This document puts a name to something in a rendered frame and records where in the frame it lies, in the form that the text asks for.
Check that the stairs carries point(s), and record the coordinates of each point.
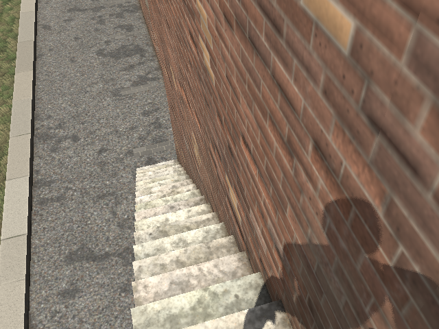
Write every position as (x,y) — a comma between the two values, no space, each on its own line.
(189,273)

